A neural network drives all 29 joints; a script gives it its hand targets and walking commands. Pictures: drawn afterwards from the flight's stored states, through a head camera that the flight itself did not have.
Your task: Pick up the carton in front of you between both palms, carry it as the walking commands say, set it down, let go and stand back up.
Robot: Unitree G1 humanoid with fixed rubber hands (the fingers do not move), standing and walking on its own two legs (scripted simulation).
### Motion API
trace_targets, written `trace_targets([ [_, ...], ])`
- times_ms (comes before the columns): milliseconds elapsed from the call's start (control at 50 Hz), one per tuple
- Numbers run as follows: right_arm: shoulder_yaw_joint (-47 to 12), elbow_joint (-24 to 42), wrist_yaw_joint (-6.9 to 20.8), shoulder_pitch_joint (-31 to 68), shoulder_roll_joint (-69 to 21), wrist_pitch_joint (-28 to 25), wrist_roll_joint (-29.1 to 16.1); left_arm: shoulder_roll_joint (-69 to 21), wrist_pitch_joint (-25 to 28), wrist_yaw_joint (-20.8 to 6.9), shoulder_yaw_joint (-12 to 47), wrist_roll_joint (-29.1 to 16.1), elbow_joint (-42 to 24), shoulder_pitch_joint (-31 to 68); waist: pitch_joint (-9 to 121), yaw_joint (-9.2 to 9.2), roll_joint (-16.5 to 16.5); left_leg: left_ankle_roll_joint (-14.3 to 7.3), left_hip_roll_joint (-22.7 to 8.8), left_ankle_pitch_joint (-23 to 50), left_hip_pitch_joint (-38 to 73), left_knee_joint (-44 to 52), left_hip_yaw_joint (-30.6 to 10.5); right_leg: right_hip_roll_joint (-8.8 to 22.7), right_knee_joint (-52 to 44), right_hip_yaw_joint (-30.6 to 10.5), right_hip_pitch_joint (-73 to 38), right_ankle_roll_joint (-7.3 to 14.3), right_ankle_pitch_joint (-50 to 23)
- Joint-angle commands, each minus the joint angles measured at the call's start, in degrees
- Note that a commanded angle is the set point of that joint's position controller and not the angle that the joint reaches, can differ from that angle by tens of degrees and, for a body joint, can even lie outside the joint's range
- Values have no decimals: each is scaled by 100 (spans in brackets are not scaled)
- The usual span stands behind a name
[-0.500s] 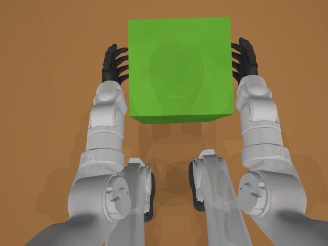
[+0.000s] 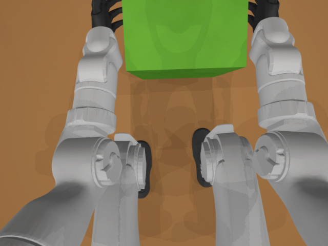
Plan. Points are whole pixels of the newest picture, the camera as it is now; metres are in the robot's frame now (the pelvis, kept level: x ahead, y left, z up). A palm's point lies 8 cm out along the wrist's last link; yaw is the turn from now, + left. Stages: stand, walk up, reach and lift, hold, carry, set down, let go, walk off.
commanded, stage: set down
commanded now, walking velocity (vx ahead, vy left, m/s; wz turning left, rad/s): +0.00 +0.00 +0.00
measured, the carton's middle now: (180, 30) +0.53 -0.07 -0.22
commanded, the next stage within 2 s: none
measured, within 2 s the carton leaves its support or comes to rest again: rests again in 0.44 s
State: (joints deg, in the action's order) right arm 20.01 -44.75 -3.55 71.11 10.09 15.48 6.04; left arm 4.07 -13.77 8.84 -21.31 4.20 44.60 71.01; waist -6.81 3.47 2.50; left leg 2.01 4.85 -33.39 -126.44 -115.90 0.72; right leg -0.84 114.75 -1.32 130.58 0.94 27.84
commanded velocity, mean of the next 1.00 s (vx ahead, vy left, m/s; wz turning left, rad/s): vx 0.00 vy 0.00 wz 0.00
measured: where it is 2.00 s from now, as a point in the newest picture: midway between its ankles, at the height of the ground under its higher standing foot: (172, 173)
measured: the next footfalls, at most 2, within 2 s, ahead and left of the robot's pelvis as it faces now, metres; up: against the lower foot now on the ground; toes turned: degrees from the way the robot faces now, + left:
none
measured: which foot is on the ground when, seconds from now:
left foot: down 0.00-1.00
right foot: down 0.00-1.00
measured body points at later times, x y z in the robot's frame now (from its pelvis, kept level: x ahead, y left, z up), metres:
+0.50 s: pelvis +0.00 +0.00 -0.05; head +0.35 -0.04 +0.23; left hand +0.55 +0.09 -0.21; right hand +0.53 -0.22 -0.21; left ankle +0.10 +0.12 -0.38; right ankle +0.12 -0.11 -0.38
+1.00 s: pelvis -0.01 +0.01 -0.05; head +0.34 -0.03 +0.21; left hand +0.55 +0.09 -0.22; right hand +0.53 -0.22 -0.21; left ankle +0.10 +0.12 -0.38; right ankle +0.12 -0.11 -0.38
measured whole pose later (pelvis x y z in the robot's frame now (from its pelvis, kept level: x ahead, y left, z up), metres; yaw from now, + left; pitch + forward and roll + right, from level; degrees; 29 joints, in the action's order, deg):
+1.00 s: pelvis -0.01 +0.01 -0.05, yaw -1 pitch +34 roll +1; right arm 22.5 -60.4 5.0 82.6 17.7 11.7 6.4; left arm 9.8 -10.2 3.2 -20.6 3.7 59.2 82.3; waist -21.0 3.7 2.8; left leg 1.3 6.6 -33.8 -128.1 -128.1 0.6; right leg 0.3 125.7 -0.6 130.7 0.2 28.7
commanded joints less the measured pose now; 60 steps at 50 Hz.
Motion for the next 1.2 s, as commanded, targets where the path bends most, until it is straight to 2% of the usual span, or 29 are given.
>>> trace_targets([
  [0, -2671, 241, 1567, 3385, -5069, -173, -869, -4959, 212, -1337, 2617, -597, -318, 3846, 7078, 173, -88, -63, 570, 1505, 2763, 659, 405, -521, -516, 319, -4553, -224, -1958],
  [20, -2786, 213, 1548, 3433, -5061, -203, -906, -4824, 264, -1326, 2713, -781, -381, 4031, 7097, 158, -350, -104, 591, 1499, 2757, 519, 382, -455, -468, 359, -4611, -239, -1985],
  [100, -2969, 666, 1541, 3989, -4814, -314, -1235, -4615, 335, -1300, 2952, -1006, -779, 4376, 7419, 81, -185, -141, 569, 1791, 3009, 295, 315, -470, -100, 388, -4530, -237, -2165],
  [120, -2998, 474, 1530, 4020, -4817, -308, -1260, -4774, 310, -1293, 2999, -1073, -595, 4440, 7463, 290, -190, -100, 539, 1781, 2842, 134, 367, -456, -140, 277, -4866, -211, -2317],
  [160, -3054, 495, 1536, 3848, -5047, -325, -1347, -4824, 380, -1311, 3143, -1302, -798, 4632, 7558, 305, -356, -97, 565, 1963, 2989, 59, 377, -486, -52, 335, -4883, -197, -2423],
  [200, -3101, 564, 1540, 3939, -5153, -320, -1559, -4699, 394, -1304, 3254, -1289, -1011, 4720, 7807, 33, -213, -141, 556, 1981, 3026, 47, 421, -499, 80, 306, -4977, -234, -2587],
  [220, -3098, 481, 1530, 4094, -4959, -307, -1475, -4780, 334, -1307, 3183, -1335, -600, 4634, 7602, 390, -294, -109, 506, 1895, 2893, 25, 351, -485, 41, 335, -5009, -205, -2532],
  [280, -2952, -30, 1552, 3699, -5303, -318, -1382, -5055, 375, -1357, 2870, -1035, -130, 4128, 6658, -121, -203, -128, 574, 1812, 2488, 65, 428, -499, 56, 256, -4417, -192, -2323],
  [300, -2871, -57, 1590, 3602, -5240, -316, -1322, -4885, 371, -1405, 2769, -1053, -108, 4140, 6306, 73, -475, -177, 534, 1694, 2102, -3, 341, -499, 51, 218, -4351, -200, -2344],
  [320, -2723, -62, 1591, 3692, -5100, -385, -1328, -4793, 373, -1435, 2647, -833, 227, 3839, 6100, -89, -142, -190, 502, 1614, 2122, 4, 350, -524, 126, 265, -4015, -200, -2145],
  [380, -2518, -397, 1560, 3535, -4882, -412, -1080, -4824, 471, -1484, 2762, -1118, 150, 4287, 5716, 366, -170, -95, 534, 1400, 1831, -87, 311, -498, 49, 236, -3951, -121, -1942],
  [400, -2343, -314, 1573, 3718, -4840, -458, -1146, -4783, 515, -1475, 2900, -1238, -131, 4456, 5890, 275, -14, -106, 560, 1529, 2080, -92, 300, -478, 195, 310, -3817, -103, -1952],
  [460, -2372, -310, 1561, 3796, -4779, -518, -1188, -4733, 567, -1434, 2913, -1352, -254, 4705, 6012, 461, 94, -86, 595, 1503, 2153, -56, 258, -478, 201, 348, -3908, -19, -1918],
  [500, -2358, -533, 1591, 3853, -4797, -493, -1250, -4664, 544, -1395, 2826, -1206, 85, 4603, 5704, 288, 143, -139, 537, 1315, 2212, -77, 288, -442, 212, 304, -3660, -47, -1649],
  [540, -2157, -892, 1647, 3683, -4595, -447, -1050, -4418, 494, -1418, 2603, -1096, 424, 4449, 5179, 392, 129, -112, 536, 1025, 1995, -117, 273, -374, 215, 317, -3411, -15, -1320],
  [560, -2241, -849, 1645, 3841, -4669, -474, -1132, -4378, 499, -1394, 2486, -937, 533, 4397, 5079, 155, 112, -159, 524, 871, 1830, -114, 288, -396, 176, 182, -3483, -15, -1228],
  [580, -2184, -984, 1661, 3782, -4662, -458, -1005, -4340, 526, -1409, 2462, -973, 596, 4478, 4799, 326, -80, -149, 539, 847, 1679, -125, 251, -397, 175, 229, -3456, -9, -1203],
  [600, -1939, -1141, 1683, 3665, -4551, -447, -984, -4377, 536, -1403, 2402, -968, 502, 4534, 4699, 401, 145, -169, 521, 639, 1654, -42, 213, -401, 188, 292, -3304, 10, -1030],
  [620, -1904, -1127, 1701, 3784, -4459, -433, -888, -4286, 519, -1427, 2254, -901, 631, 4418, 4473, 297, 54, -168, 544, 747, 1667, -68, 246, -365, 173, 220, -3167, 36, -1035],
  [680, -1677, -1261, 1783, 3717, -4229, -429, -731, -4257, 442, -1438, 2236, -831, 782, 4513, 4091, 469, 370, -122, 496, 396, 1731, -56, 200, -365, 208, 338, -2754, 106, -523],
  [720, -1576, -1249, 1849, 3625, -4246, -399, -694, -4090, 433, -1466, 1944, -681, 756, 4307, 4031, 284, 214, -220, 518, 336, 1635, 5, 190, -368, 242, 354, -2592, 78, -445],
  [780, -1423, -1619, 1879, 3273, -4069, -349, -446, -4031, 395, -1496, 1857, -623, 1027, 4138, 3581, 471, 153, -148, 493, 321, 1434, -63, 196, -345, 198, 293, -2711, 113, -563],
  [800, -1369, -1489, 1916, 3444, -4103, -345, -499, -3984, 413, -1523, 1826, -600, 1043, 4182, 3514, 142, 174, -202, 521, 401, 1481, 6, 171, -359, 215, 276, -2570, 93, -518],
  [820, -1362, -1606, 1940, 3334, -4035, -322, -459, -3935, 384, -1520, 1769, -580, 1154, 4081, 3384, 351, 123, -212, 500, 299, 1440, -42, 150, -315, 244, 302, -2580, 93, -463],
  [920, -1185, -1872, 1899, 3096, -3619, -268, -280, -3454, 372, -1526, 1468, -336, 1247, 3780, 2787, 138, 115, -200, 458, -3, 1149, -8, 180, -349, 175, 216, -2371, 113, -221],
  [960, -1045, -1806, 1921, 2983, -3500, -272, -158, -3373, 339, -1575, 1339, -286, 1437, 3593, 2832, 292, 61, -247, 457, -12, 1181, -35, 125, -370, 149, 185, -2466, 135, -269],
  [1060, -873, -1929, 1851, 2871, -3081, -284, -138, -2991, 336, -1510, 1404, -207, 1474, 3417, 2603, 248, 320, -139, 389, -48, 1300, -124, 146, -339, 184, 105, -2454, 129, -192],
  [1160, -670, -1999, 1704, 2663, -2543, -384, -9, -2476, 373, -1384, 1240, -252, 1783, 3313, 2689, 292, 117, -98, 337, 106, 1677, -151, 126, -282, 228, 166, -2612, 41, -214],
  [1180, -503, -2043, 1616, 2452, -2076, -447, 63, -2167, 424, -1310, 1212, -281, 1589, 3170, 2692, 547, 115, -76, 352, 113, 1621, -111, 105, -253, 245, 237, -2576, 40, -295],
])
